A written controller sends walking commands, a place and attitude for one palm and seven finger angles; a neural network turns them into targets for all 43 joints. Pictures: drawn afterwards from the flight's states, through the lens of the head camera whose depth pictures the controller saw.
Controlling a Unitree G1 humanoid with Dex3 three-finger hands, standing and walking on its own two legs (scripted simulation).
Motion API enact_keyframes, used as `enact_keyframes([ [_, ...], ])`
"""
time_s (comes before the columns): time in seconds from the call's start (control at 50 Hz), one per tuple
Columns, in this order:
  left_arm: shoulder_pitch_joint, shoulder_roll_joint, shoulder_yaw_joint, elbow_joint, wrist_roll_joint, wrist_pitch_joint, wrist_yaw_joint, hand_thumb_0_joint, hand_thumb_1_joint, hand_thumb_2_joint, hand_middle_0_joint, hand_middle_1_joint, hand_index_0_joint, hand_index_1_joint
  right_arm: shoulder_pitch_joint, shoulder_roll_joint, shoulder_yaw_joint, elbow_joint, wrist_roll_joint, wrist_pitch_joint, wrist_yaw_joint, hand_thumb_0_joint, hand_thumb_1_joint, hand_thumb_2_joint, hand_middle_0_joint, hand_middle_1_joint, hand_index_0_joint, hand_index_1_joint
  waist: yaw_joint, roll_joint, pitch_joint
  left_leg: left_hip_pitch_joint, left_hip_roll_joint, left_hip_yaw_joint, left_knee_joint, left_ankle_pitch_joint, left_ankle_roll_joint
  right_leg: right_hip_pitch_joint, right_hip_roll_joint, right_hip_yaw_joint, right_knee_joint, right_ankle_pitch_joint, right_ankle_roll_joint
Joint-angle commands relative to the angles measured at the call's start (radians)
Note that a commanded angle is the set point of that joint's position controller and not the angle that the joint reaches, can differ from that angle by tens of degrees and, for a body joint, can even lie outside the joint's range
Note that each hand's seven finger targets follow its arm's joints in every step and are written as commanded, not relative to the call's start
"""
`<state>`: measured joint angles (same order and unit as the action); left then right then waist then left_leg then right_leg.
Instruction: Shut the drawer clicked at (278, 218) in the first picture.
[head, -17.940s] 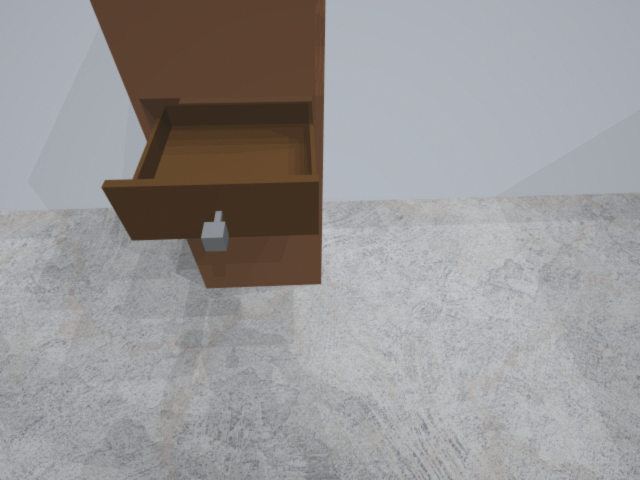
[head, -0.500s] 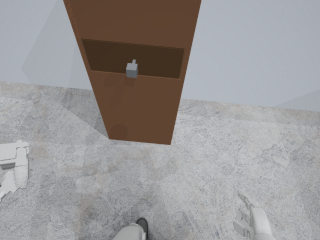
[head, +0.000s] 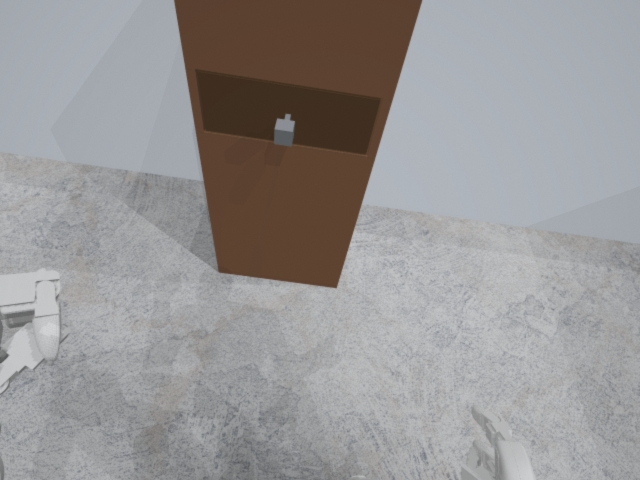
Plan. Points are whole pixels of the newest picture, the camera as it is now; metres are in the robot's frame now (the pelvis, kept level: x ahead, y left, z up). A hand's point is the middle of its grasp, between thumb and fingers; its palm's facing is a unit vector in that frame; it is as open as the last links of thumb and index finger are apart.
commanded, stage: stop stepping back and stand still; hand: left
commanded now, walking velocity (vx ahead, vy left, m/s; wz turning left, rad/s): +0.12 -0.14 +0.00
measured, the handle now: (285, 127) +0.80 +0.12 -0.06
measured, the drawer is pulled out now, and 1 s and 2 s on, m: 0.00 0.00 0.00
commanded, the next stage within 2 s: let the arm hang, fingers relaxed in 0.72 s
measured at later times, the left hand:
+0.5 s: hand (89, 377) +0.17 +0.20 +0.17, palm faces +0.32 -0.87 -0.38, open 3.3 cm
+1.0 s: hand (143, 469) +0.14 +0.21 -0.08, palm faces -0.01 -0.93 -0.38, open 3.1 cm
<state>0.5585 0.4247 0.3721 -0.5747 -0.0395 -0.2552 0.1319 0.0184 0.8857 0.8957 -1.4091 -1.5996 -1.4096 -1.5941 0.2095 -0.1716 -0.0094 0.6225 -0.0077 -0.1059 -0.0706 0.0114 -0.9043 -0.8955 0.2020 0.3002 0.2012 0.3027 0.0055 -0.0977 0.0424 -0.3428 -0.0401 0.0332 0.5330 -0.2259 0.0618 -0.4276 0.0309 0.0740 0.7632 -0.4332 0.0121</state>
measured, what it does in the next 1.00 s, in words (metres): steps on the spot: right foot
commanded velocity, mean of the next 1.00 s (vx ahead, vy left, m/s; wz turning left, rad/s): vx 0.04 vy -0.02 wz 0.00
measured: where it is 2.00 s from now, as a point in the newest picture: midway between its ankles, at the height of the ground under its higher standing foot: outside the picture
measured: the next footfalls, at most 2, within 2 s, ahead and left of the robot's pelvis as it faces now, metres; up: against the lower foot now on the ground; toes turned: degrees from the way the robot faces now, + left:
right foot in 0.28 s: -0.04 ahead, -0.11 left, +0.00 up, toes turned -6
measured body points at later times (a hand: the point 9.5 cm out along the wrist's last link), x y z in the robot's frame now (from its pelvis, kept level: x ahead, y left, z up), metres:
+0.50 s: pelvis -0.03 -0.02 +0.00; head -0.05 -0.01 +0.45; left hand +0.14 +0.25 +0.19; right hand +0.10 -0.29 -0.08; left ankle +0.02 +0.09 -0.73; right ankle -0.08 -0.10 -0.73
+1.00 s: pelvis -0.04 -0.01 -0.01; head -0.03 -0.03 +0.44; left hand +0.14 +0.26 -0.05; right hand +0.09 -0.27 -0.13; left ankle +0.02 +0.09 -0.73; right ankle -0.08 -0.10 -0.73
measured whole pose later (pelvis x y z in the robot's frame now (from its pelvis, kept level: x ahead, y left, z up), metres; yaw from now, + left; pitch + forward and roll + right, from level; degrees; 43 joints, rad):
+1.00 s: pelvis -0.04 -0.01 -0.01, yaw -3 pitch +0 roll +0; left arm 0.31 0.28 0.07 0.41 0.04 0.02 0.01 0.01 0.90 0.90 -1.29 -1.49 -1.30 -1.49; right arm 0.15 -0.28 -0.02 0.79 -0.01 -0.02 0.01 0.01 -0.90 -0.90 0.20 0.30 0.20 0.30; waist -0.01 0.06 0.00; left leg -0.38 -0.02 0.03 0.62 -0.25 0.04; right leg -0.22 0.01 -0.06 0.61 -0.39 -0.03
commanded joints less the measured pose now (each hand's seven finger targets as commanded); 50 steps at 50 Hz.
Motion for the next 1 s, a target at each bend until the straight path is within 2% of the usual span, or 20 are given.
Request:
enact_keyframes([
  [0.0,0.049,0.164,0.133,-0.415,-0.011,-0.056,0.023,0.000,0.900,0.900,-1.400,-1.600,-1.400,-1.600,-0.030,-0.140,-0.045,-0.170,-0.004,-0.112,0.016,0.000,-0.900,-0.900,0.200,0.300,0.200,0.300,-0.008,0.292,-0.246,0.300,0.332,-0.279,-0.219,0.415,0.042,-0.037,-0.027,-0.011,0.114,0.005,0.008],
  [0.04,0.128,0.145,0.133,-0.388,-0.012,-0.031,0.027,0.000,0.900,0.900,-1.400,-1.600,-1.400,-1.600,-0.046,-0.141,-0.044,-0.177,0.009,-0.118,0.029,0.000,-0.900,-0.900,0.200,0.300,0.200,0.300,-0.006,0.242,-0.235,0.247,0.287,-0.198,-0.228,0.255,0.036,0.042,-0.017,-0.063,0.000,0.058,0.013],
  [0.12,0.191,0.115,0.124,-0.237,-0.009,0.009,0.039,0.000,0.900,0.900,-1.400,-1.600,-1.400,-1.600,-0.075,-0.143,-0.021,-0.172,0.000,-0.086,0.017,0.000,-0.900,-0.900,0.200,0.300,0.200,0.300,-0.024,0.304,-0.077,-0.085,0.262,-0.196,-0.448,-0.410,0.005,0.247,0.017,-0.149,-0.119,0.026,0.000],
  [0.16,0.165,0.111,0.118,-0.183,-0.003,0.021,0.043,0.000,0.900,0.900,-1.400,-1.600,-1.400,-1.600,-0.081,-0.144,-0.020,-0.170,-0.006,-0.061,0.005,0.000,-0.900,-0.900,0.200,0.300,0.200,0.300,-0.023,0.300,-0.038,-0.138,0.237,-0.171,-0.447,-0.462,-0.020,0.329,0.030,-0.187,-0.241,0.025,-0.015],
  [0.22,0.114,0.115,0.098,-0.137,-0.003,0.038,0.039,0.000,0.900,0.900,-1.400,-1.600,-1.400,-1.600,-0.083,-0.147,-0.029,-0.166,-0.005,-0.030,-0.008,0.000,-0.900,-0.900,0.200,0.300,0.200,0.300,-0.028,0.172,-0.041,-0.098,0.162,-0.102,-0.313,-0.378,-0.046,0.359,0.003,-0.145,-0.442,0.025,-0.042],
  [0.28,0.034,0.161,0.121,-0.166,-0.018,0.025,0.031,0.000,0.900,0.900,-1.400,-1.600,-1.400,-1.600,-0.073,-0.136,-0.028,-0.148,-0.012,-0.015,-0.002,0.000,-0.900,-0.900,0.200,0.300,0.200,0.300,-0.028,-0.013,-0.092,0.027,0.095,-0.028,0.051,-0.043,-0.049,0.207,-0.226,0.142,-0.577,0.102,-0.134],
  [0.3,0.006,0.139,0.093,-0.178,-0.020,0.027,0.029,0.000,0.900,0.900,-1.400,-1.600,-1.400,-1.600,-0.073,-0.139,-0.033,-0.144,0.003,-0.022,0.001,0.000,-0.900,-0.900,0.200,0.300,0.200,0.300,-0.019,-0.066,-0.129,0.010,0.083,-0.028,0.089,-0.033,-0.050,0.239,-0.250,0.171,-0.552,0.130,-0.145],
  [0.34,-0.016,0.126,0.080,-0.209,-0.014,0.031,0.029,0.000,0.900,0.900,-1.400,-1.600,-1.400,-1.600,-0.088,-0.151,-0.039,-0.147,0.019,-0.033,0.000,0.000,-0.900,-0.900,0.200,0.300,0.200,0.300,-0.018,-0.050,-0.132,0.056,0.089,-0.035,0.063,0.004,-0.042,0.225,-0.221,0.121,-0.508,0.183,-0.123],
  [0.4,-0.018,0.113,0.067,-0.226,-0.006,0.009,0.031,0.000,0.900,0.900,-1.400,-1.600,-1.400,-1.600,-0.093,-0.159,-0.028,-0.148,0.017,-0.048,-0.011,0.000,-0.900,-0.900,0.200,0.300,0.200,0.300,-0.015,0.151,-0.105,0.180,0.111,-0.058,-0.094,0.164,-0.021,0.199,-0.116,-0.004,-0.391,0.341,-0.038],
  [0.46,-0.005,0.119,0.075,-0.170,0.005,0.002,0.029,0.000,0.900,0.900,-1.400,-1.600,-1.400,-1.600,-0.096,-0.149,-0.017,-0.145,0.011,-0.049,-0.022,0.000,-0.900,-0.900,0.200,0.300,0.200,0.300,-0.009,0.235,-0.034,0.158,0.145,-0.118,-0.132,0.175,-0.002,0.144,-0.070,-0.037,-0.393,0.287,0.004],
  [0.56,0.034,0.115,0.093,-0.127,-0.002,-0.018,0.023,0.000,0.900,0.900,-1.400,-1.600,-1.400,-1.600,-0.090,-0.149,-0.031,-0.155,0.012,-0.042,-0.014,0.000,-0.900,-0.900,0.200,0.300,0.200,0.300,-0.008,0.087,-0.038,0.122,0.110,-0.078,-0.087,0.088,-0.022,0.188,-0.103,0.016,-0.483,0.244,-0.013],
  [0.6,0.062,0.110,0.094,-0.128,-0.008,-0.021,0.020,0.000,0.900,0.900,-1.400,-1.600,-1.400,-1.600,-0.088,-0.150,-0.033,-0.162,0.013,-0.036,-0.007,0.000,-0.900,-0.900,0.200,0.300,0.200,0.300,-0.009,0.090,-0.056,0.132,0.099,-0.060,-0.061,0.098,-0.025,0.188,-0.119,0.036,-0.500,0.261,-0.014],
  [0.78,0.093,0.125,0.106,-0.190,-0.013,-0.017,0.022,0.000,0.900,0.900,-1.400,-1.600,-1.400,-1.600,-0.081,-0.147,-0.029,-0.176,0.014,-0.033,-0.013,0.000,-0.900,-0.900,0.200,0.300,0.200,0.300,-0.002,0.120,-0.165,0.235,0.122,-0.061,-0.090,0.341,-0.012,0.259,-0.075,-0.034,-0.406,0.496,0.014],
  [0.8,-0.066,0.007,-0.268,0.649,0.084,0.142,-0.115,0.000,0.900,0.900,-1.400,-1.600,-1.400,-1.600,-0.138,-0.349,-0.084,0.057,0.022,-0.065,0.079,0.000,-0.900,-0.900,0.200,0.300,0.200,0.300,-0.034,0.141,-0.098,0.124,0.145,-0.087,0.083,0.513,-0.013,0.166,-0.161,-0.084,-0.230,0.680,-0.037],
  [0.82,-0.047,-0.027,-0.250,0.671,0.070,0.214,-0.127,0.000,0.900,0.900,-1.360,-1.557,-1.360,-1.557,-0.041,-0.276,-0.087,0.048,0.025,-0.004,0.076,0.000,-0.900,-0.900,0.200,0.300,0.200,0.300,-0.025,0.108,-0.178,0.179,0.143,-0.082,0.085,0.453,-0.017,0.166,-0.147,-0.022,-0.249,0.610,-0.051],
  [0.86,-0.077,-0.061,-0.268,0.712,0.073,0.231,-0.130,0.000,0.900,0.900,-1.280,-1.470,-1.280,-1.470,-0.008,-0.247,-0.071,0.052,0.013,0.022,0.071,0.000,-0.900,-0.900,0.200,0.300,0.200,0.300,-0.020,0.060,-0.173,0.133,0.160,-0.108,0.080,0.360,-0.002,0.153,-0.140,-0.050,-0.233,0.460,-0.055],
  [0.88,-0.112,-0.054,-0.273,0.757,0.074,0.233,-0.131,0.000,0.900,0.900,-1.240,-1.427,-1.240,-1.427,-0.017,-0.238,-0.058,0.047,0.007,0.038,0.071,0.000,-0.900,-0.900,0.200,0.300,0.200,0.300,-0.013,-0.007,-0.149,0.085,0.160,-0.131,0.064,0.290,0.012,0.161,-0.132,-0.048,-0.243,0.400,-0.058],
  [0.92,-0.178,-0.035,-0.277,0.864,0.078,0.231,-0.128,0.000,0.900,0.900,-1.160,-1.340,-1.160,-1.340,-0.031,-0.235,-0.050,0.054,-0.008,0.055,0.066,0.000,-0.900,-0.900,0.200,0.300,0.200,0.300,-0.011,-0.177,-0.129,0.058,0.124,-0.121,0.091,0.253,0.006,0.190,-0.155,-0.010,-0.277,0.493,-0.079],
  [0.94,-0.211,-0.027,-0.282,0.924,0.078,0.235,-0.126,0.000,0.900,0.900,-1.120,-1.297,-1.120,-1.297,-0.035,-0.226,-0.049,0.066,-0.012,0.064,0.066,0.000,-0.900,-0.900,0.200,0.300,0.200,0.300,-0.012,-0.204,-0.119,0.052,0.104,-0.101,0.099,0.229,-0.004,0.194,-0.180,-0.003,-0.282,0.536,-0.098],
  [0.98,-0.247,-0.030,-0.294,1.042,0.071,0.247,-0.120,0.000,0.900,0.900,-1.040,-1.210,-1.040,-1.210,-0.042,-0.212,-0.045,0.100,-0.020,0.083,0.062,0.000,-0.900,-0.900,0.200,0.300,0.200,0.300,-0.015,-0.124,-0.092,0.075,0.086,-0.086,0.079,0.209,-0.011,0.191,-0.190,0.003,-0.285,0.548,-0.107],
])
